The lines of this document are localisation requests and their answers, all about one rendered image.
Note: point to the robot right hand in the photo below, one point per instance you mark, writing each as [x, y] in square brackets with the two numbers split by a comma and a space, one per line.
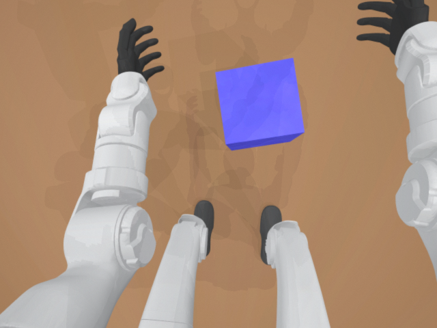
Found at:
[405, 14]

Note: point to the robot right foot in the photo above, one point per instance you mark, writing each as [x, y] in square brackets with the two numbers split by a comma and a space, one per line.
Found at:
[271, 215]

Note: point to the right robot upper arm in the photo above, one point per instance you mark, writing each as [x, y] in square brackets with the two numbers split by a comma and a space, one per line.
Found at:
[416, 203]

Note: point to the robot left forearm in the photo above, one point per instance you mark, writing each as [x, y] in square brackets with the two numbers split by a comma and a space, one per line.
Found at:
[118, 175]

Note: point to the left robot upper arm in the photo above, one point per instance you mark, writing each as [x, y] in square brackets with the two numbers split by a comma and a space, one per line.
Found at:
[104, 247]

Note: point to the robot left hand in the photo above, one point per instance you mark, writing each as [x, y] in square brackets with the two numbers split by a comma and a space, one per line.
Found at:
[128, 54]

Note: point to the robot left thigh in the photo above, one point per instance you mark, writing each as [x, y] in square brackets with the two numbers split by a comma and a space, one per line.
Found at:
[171, 300]

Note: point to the robot right forearm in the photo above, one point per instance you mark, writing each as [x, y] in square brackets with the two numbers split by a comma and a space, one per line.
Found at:
[416, 61]

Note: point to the carton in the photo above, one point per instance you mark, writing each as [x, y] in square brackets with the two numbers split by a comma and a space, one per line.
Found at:
[260, 104]

